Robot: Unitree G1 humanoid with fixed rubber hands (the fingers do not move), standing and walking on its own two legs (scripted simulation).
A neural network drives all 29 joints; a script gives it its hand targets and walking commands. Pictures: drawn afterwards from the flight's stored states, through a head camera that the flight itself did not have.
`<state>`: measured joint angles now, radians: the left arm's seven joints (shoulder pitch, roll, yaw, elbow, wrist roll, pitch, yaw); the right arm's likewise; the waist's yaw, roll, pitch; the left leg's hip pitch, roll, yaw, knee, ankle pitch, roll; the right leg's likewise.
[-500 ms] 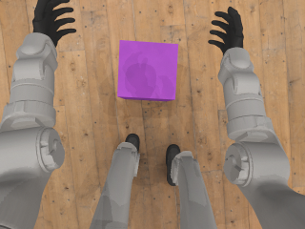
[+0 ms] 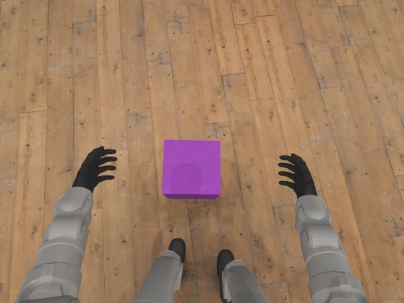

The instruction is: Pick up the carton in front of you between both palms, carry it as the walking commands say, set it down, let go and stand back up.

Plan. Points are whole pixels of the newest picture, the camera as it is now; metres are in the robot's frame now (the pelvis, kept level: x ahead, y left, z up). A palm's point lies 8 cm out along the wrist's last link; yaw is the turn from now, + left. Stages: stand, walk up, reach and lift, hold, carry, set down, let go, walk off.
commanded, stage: let go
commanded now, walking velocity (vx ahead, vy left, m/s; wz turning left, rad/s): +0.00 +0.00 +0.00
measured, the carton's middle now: (192, 172) +0.44 +0.05 -0.61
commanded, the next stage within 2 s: stand in 0.82 s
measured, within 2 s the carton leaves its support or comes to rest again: neither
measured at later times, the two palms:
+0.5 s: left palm (84, 265) +0.18 +0.20 -0.03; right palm (372, 280) +0.19 -0.26 -0.03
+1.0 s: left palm (54, 259) +0.19 +0.25 -0.04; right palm (380, 281) +0.19 -0.28 -0.04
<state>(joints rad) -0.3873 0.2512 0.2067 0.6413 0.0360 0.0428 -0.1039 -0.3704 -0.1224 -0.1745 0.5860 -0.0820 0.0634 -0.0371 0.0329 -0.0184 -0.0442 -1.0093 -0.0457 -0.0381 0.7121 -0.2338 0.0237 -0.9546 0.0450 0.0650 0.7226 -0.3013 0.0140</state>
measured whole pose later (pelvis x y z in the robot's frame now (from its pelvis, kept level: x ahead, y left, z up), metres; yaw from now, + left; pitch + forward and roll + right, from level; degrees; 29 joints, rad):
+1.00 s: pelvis +0.04 -0.02 +0.04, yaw +0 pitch +0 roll +0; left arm 0.20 0.31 0.06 0.58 0.04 0.06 0.01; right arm 0.18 -0.27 -0.04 0.68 -0.04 0.03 -0.01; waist 0.01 -0.04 0.02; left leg -0.22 -0.02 -0.04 0.50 -0.28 0.00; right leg -0.16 0.05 0.05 0.49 -0.33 -0.03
